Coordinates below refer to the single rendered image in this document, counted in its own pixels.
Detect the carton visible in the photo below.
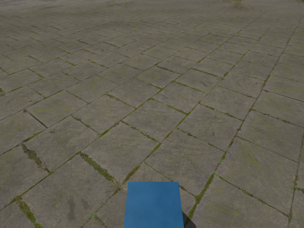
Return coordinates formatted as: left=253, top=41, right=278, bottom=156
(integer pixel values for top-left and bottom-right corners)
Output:
left=123, top=182, right=184, bottom=228

